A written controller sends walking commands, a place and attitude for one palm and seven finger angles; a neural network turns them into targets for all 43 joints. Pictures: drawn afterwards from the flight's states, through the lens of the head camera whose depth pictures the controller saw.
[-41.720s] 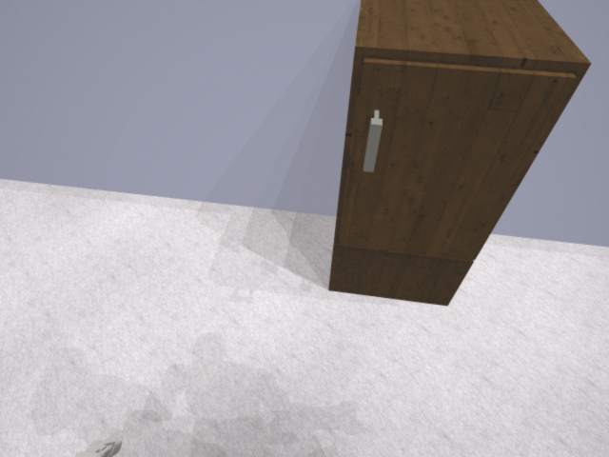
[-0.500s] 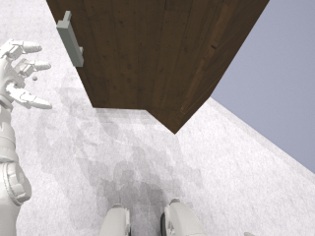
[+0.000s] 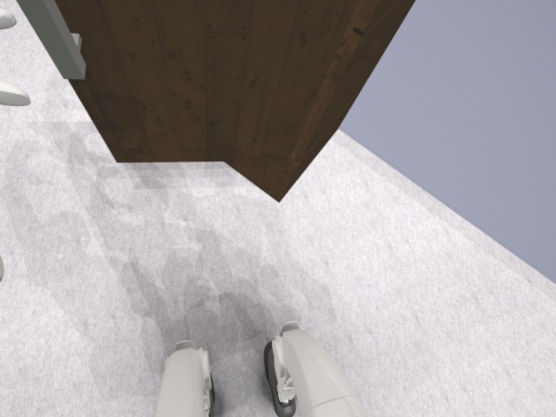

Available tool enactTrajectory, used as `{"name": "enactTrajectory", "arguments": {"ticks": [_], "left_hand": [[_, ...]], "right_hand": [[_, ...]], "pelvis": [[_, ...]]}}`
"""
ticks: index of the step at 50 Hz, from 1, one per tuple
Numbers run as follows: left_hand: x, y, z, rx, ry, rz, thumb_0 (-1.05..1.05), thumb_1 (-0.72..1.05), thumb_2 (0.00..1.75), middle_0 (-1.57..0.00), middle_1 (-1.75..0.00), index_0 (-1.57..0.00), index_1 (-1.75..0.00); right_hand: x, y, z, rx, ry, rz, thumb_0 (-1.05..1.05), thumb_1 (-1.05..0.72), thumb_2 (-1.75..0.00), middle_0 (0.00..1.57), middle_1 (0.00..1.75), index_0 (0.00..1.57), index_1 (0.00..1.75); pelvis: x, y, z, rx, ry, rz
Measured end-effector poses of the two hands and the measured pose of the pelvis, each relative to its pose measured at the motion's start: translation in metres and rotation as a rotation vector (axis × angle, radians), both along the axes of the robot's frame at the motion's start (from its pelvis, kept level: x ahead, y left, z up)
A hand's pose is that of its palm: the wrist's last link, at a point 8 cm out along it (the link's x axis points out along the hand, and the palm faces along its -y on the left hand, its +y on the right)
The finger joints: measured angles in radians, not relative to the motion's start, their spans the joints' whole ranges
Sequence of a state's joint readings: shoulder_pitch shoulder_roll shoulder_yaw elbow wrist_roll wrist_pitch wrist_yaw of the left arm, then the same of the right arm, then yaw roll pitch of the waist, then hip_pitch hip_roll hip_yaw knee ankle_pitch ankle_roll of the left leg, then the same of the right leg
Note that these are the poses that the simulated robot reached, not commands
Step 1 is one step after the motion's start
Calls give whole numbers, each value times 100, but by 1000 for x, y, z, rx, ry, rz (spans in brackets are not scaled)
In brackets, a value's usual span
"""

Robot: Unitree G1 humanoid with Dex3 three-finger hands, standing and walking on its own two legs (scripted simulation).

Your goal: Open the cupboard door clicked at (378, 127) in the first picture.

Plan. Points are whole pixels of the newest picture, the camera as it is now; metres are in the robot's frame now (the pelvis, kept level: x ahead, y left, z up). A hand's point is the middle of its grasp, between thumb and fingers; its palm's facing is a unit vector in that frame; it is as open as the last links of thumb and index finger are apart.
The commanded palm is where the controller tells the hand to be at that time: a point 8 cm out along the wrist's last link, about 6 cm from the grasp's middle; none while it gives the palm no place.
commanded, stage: move the hooked fingers beside the handle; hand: left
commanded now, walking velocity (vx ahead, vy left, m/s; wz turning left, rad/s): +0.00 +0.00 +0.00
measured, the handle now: (55, 17) +0.61 +0.20 +0.08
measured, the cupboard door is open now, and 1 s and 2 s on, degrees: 42 42 41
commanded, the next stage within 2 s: slide the fingers in behind the handle in 0.82 s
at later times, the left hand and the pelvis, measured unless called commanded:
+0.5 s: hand out of the picture +0.58 +0.27 +0.08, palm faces -0.03 -1.00 -0.02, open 14.0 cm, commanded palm +0.57 +0.29 +0.08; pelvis +0.02 +0.01 +0.01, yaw -1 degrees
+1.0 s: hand out of the picture +0.56 +0.26 +0.09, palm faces -0.04 -1.00 -0.02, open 14.0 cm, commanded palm +0.55 +0.28 +0.08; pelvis +0.01 +0.00 +0.01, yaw +0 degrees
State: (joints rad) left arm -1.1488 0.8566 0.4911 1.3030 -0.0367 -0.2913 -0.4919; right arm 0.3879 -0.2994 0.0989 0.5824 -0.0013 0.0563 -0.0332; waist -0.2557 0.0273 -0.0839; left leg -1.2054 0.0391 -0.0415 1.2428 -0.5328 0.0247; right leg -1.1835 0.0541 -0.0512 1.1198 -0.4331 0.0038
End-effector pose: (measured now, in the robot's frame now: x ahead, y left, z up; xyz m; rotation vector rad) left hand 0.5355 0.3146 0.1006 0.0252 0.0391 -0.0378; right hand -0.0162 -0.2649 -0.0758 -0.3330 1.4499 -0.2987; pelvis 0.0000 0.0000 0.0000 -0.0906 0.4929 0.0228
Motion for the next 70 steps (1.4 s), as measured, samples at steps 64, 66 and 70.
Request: {"name": "enactTrajectory", "arguments": {"ticks": [64, 66, 70], "left_hand": [[10, -38, -9, -5, 12, -6, -1, -50, 30, -30, -120, -30, -120], [10, -40, -9, -4, 7, 3, -1, -50, 30, -30, -120, -30, -120], [8, -40, -6, 4, -6, 9, -1, -50, 30, -30, -120, -30, -120]], "right_hand": [[0, 8, 2, 47, 24, -23, 0, -90, -90, 20, 30, 20, 30], [-3, 8, 2, 51, 24, -30, 0, -90, -90, 20, 30, 20, 30], [-8, 8, 2, 60, 27, -45, 0, -90, -90, 20, 30, 20, 30]], "pelvis": [[8, -2, 7, 0, -6, -1], [7, -2, 7, 2, -6, -5], [8, -4, 8, 7, -11, -12]]}}
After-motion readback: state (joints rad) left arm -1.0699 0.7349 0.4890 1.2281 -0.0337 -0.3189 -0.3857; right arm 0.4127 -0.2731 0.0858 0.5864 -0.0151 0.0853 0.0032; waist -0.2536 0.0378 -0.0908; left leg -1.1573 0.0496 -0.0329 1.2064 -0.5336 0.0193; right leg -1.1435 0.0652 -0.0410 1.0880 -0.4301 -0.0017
